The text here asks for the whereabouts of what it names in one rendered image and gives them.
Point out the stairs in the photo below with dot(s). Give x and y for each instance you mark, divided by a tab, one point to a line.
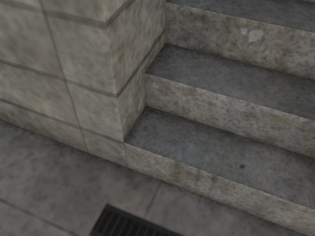
230	107

